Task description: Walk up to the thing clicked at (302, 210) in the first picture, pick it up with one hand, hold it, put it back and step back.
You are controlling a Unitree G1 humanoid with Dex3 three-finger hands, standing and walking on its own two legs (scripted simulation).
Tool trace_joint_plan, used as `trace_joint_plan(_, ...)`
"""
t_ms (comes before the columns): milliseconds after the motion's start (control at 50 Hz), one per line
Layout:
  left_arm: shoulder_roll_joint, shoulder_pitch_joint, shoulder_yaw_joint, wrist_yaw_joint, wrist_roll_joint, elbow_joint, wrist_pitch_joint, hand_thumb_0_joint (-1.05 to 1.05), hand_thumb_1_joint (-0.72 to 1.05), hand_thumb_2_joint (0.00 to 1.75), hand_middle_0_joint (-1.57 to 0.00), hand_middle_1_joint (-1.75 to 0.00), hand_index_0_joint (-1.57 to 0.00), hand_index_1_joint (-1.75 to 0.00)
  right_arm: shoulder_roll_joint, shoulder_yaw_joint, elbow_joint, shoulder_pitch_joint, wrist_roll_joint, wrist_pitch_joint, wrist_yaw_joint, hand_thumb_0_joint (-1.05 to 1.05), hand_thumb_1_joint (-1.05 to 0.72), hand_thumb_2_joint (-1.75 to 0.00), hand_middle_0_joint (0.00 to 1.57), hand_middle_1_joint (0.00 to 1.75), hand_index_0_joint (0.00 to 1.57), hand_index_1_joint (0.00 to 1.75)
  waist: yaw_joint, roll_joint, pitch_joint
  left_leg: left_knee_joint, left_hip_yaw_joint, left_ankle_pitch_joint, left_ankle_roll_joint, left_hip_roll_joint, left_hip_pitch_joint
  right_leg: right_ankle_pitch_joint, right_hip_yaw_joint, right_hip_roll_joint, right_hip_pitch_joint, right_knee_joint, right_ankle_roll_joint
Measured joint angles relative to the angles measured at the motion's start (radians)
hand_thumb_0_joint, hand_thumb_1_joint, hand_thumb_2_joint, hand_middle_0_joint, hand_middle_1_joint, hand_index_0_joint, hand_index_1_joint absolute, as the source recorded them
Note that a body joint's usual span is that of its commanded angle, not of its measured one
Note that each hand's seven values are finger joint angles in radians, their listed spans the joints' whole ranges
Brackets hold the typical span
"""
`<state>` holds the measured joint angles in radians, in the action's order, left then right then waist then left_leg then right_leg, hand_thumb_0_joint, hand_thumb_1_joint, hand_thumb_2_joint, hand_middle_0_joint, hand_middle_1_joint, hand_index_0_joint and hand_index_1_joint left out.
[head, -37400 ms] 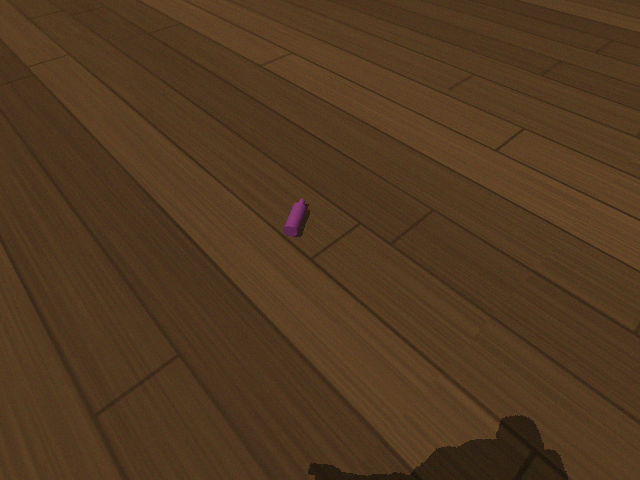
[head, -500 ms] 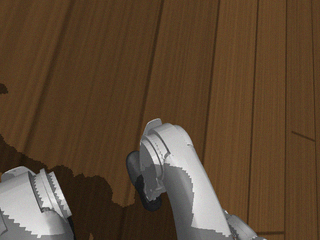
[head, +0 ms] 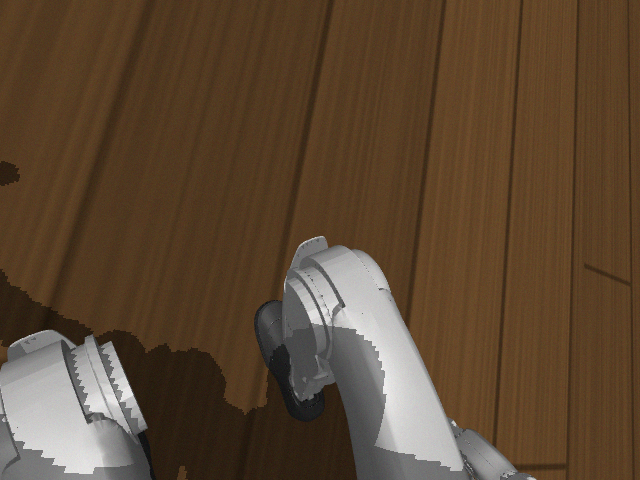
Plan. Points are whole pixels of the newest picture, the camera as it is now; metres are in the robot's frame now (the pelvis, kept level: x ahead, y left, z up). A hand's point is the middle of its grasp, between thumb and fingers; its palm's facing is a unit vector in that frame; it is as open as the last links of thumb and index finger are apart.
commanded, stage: open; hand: left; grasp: from above
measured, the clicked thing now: out of the picture +0.49 +0.32 -0.28
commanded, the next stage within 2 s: withdraw in 0.10 s
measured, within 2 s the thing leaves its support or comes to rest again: neither
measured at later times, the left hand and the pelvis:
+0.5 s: hand out of the picture +0.51 +0.36 -0.17, palm faces -0.26 -0.08 -0.96, open 13.5 cm; pelvis +0.01 +0.00 +0.01, yaw +1 degrees
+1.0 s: hand out of the picture +0.44 +0.36 -0.11, palm faces -0.49 -0.13 -0.86, open 13.0 cm; pelvis -0.01 -0.01 +0.04, yaw +6 degrees
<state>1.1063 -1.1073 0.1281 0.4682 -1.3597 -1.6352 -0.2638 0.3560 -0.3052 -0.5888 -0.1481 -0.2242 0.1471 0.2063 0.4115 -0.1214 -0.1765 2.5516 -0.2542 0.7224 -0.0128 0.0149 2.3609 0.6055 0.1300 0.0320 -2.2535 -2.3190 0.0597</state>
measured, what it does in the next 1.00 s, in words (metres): stands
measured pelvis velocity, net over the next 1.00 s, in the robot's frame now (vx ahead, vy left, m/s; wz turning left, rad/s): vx -0.01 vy -0.01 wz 0.11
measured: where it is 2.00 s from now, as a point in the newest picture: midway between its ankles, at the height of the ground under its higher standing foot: (223, 431)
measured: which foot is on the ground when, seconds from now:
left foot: down 0.00-1.00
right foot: down 0.00-1.00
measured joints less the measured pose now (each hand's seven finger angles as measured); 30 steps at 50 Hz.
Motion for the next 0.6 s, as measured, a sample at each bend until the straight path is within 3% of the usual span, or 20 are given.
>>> trace_joint_plan(240, 0.007, -0.004, -0.009, 0.016, -0.020, -0.014, -0.022, 0.00, -0.31, 0.86, -0.22, -0.90, -0.23, -0.89, -0.002, -0.010, 0.003, 0.001, -0.006, -0.006, -0.003, 0.00, -0.89, -0.90, 0.21, 0.30, 0.20, 0.30, 0.001, 0.000, 0.000, 0.003, -0.003, -0.006, -0.001, -0.003, 0.001, -0.010, 0.002, 0.003, -0.001, 0.000, -0.001)
trace_joint_plan(400, -0.006, -0.011, 0.039, 0.032, -0.032, 0.045, 0.002, 0.00, -0.37, 0.90, -0.19, -0.91, -0.20, -0.90, -0.003, 0.016, -0.005, -0.030, -0.006, 0.003, 0.005, 0.00, -0.90, -0.90, 0.21, 0.30, 0.20, 0.30, -0.004, 0.012, 0.031, -0.004, 0.001, -0.002, 0.009, -0.001, 0.005, -0.005, -0.001, -0.002, -0.014, -0.003, -0.007)
trace_joint_plan(440, -0.022, -0.004, 0.053, 0.031, -0.018, 0.093, 0.029, 0.00, -0.39, 0.90, -0.19, -0.91, -0.19, -0.91, -0.004, 0.038, -0.009, -0.044, -0.001, 0.003, 0.010, 0.00, -0.90, -0.90, 0.21, 0.30, 0.20, 0.30, -0.013, 0.026, 0.051, -0.010, 0.004, 0.002, 0.011, -0.001, 0.008, -0.001, -0.004, -0.004, -0.020, 0.000, -0.005)
trace_joint_plan(500, -0.078, 0.010, 0.034, 0.008, 0.028, 0.182, 0.084, 0.00, -0.41, 0.92, -0.18, -0.92, -0.18, -0.91, -0.009, 0.078, -0.024, -0.068, 0.019, 0.001, 0.023, 0.00, -0.90, -0.90, 0.21, 0.30, 0.20, 0.30, -0.038, 0.059, 0.100, -0.030, 0.017, 0.009, 0.013, -0.001, 0.013, 0.010, -0.013, -0.010, -0.030, 0.008, -0.007)
trace_joint_plan(600, -0.159, 0.043, -0.010, -0.104, 0.107, 0.293, 0.174, 0.00, -0.43, 0.93, -0.16, -0.92, -0.16, -0.92, -0.019, 0.139, -0.045, -0.067, 0.062, -0.040, 0.038, 0.01, -0.90, -0.91, 0.21, 0.30, 0.20, 0.30, -0.078, 0.123, 0.185, -0.084, 0.052, 0.016, 0.007, -0.004, -0.005, 0.029, -0.039, -0.022, -0.021, 0.038, 0.002)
